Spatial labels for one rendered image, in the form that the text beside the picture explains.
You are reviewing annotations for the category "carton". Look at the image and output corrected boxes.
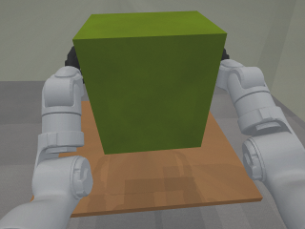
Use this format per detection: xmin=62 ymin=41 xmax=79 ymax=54
xmin=72 ymin=10 xmax=227 ymax=155

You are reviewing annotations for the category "left robot forearm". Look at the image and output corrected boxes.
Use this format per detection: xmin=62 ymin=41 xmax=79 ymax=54
xmin=31 ymin=66 xmax=85 ymax=196

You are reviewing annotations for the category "right robot forearm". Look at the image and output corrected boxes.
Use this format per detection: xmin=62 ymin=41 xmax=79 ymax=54
xmin=215 ymin=59 xmax=305 ymax=156

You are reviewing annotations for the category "right robot upper arm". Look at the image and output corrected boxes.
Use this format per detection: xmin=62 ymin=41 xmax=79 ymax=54
xmin=242 ymin=131 xmax=305 ymax=229

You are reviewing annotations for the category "robot left hand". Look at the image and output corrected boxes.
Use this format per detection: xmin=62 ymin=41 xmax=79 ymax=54
xmin=65 ymin=46 xmax=85 ymax=84

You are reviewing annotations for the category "table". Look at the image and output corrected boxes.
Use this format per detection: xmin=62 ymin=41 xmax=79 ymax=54
xmin=30 ymin=101 xmax=263 ymax=218

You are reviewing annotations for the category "robot right hand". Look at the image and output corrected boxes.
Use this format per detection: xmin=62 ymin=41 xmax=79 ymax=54
xmin=221 ymin=49 xmax=230 ymax=61

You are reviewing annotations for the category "left robot upper arm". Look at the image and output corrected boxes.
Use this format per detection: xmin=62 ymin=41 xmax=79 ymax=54
xmin=0 ymin=156 xmax=93 ymax=229

